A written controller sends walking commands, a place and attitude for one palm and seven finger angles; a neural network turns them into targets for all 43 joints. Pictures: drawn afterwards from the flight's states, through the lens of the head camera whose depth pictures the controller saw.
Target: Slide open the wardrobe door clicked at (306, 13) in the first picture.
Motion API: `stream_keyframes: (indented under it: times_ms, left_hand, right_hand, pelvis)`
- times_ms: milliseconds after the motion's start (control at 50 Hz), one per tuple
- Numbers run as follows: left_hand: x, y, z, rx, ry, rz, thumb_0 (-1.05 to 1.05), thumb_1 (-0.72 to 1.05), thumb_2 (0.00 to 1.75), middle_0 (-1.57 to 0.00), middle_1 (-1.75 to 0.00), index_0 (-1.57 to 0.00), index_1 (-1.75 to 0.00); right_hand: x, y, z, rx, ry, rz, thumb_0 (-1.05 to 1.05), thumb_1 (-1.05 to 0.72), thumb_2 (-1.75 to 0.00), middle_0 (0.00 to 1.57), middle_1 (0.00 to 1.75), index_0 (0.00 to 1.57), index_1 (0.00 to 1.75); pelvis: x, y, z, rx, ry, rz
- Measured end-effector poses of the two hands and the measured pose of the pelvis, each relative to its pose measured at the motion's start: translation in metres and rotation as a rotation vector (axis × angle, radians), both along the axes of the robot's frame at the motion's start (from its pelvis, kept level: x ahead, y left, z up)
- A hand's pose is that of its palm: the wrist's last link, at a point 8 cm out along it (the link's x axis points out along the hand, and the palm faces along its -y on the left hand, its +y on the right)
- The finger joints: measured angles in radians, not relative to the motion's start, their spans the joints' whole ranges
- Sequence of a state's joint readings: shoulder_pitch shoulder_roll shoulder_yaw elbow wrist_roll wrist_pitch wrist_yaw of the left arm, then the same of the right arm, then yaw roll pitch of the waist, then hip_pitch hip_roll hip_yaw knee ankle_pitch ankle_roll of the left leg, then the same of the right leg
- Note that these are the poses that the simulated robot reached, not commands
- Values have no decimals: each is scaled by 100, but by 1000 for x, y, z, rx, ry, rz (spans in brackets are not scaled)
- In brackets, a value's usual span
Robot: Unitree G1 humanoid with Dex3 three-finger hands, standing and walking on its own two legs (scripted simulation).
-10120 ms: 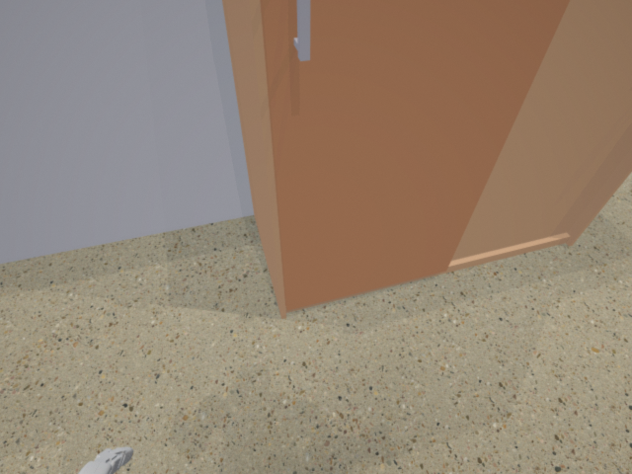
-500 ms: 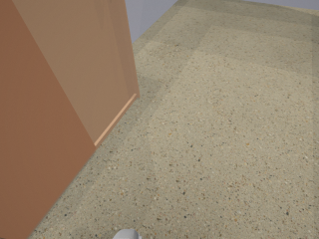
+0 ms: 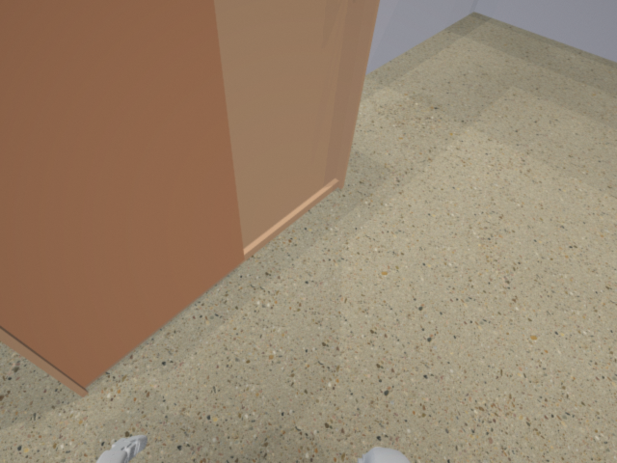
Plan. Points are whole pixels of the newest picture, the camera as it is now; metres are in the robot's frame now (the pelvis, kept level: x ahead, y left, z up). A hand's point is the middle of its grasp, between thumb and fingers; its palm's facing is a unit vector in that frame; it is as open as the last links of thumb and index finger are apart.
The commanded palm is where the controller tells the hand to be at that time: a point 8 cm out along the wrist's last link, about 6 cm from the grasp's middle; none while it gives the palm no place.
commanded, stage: turn to face it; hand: left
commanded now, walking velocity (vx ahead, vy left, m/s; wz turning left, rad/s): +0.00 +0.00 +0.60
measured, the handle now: out of the picture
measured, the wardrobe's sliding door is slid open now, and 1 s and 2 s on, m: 0.00 0.00 0.00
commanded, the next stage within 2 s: take the last steps up to it in 1.28 s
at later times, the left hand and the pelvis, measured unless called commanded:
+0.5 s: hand out of the picture +0.00 +0.14 -0.14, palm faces +0.30 -0.91 -0.30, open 7.3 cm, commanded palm none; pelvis -0.03 -0.07 +0.00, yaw +18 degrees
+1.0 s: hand out of the picture -0.12 +0.20 -0.17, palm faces +0.60 -0.76 -0.25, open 7.3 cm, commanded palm none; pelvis -0.06 -0.02 +0.00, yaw +35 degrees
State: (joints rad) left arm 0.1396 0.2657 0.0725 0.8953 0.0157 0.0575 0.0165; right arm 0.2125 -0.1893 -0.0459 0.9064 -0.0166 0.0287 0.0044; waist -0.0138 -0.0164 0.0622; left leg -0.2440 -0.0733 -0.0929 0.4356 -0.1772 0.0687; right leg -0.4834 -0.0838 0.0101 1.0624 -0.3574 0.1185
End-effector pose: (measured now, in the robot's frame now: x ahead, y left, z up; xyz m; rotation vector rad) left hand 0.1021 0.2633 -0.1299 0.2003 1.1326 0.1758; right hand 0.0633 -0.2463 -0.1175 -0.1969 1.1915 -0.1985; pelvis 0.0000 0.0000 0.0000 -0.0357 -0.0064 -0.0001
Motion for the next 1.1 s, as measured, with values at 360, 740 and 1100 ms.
stream_keyframes:
  times_ms: [360,740,1100]
  left_hand:
    - [-63,-70,29,70,-55,145,0,91,90,-20,-30,-21,-30]
    - [-258,-65,-22,-40,187,548,0,91,90,-20,-30,-21,-30]
    - [-237,-28,4,10,-4,649,0,91,90,-20,-30,-20,-29]
  right_hand:
    - [-29,-73,-39,63,144,103,0,-91,-90,20,30,20,30]
    - [105,17,-19,-23,-16,542,0,-91,-90,20,30,20,30]
    - [88,69,-9,29,-10,683,0,-91,-90,20,30,21,30]
  pelvis:
    - [-27,-65,-4,67,-6,217]
    - [-50,-37,-19,42,21,490]
    - [-59,-33,-3,21,-6,655]
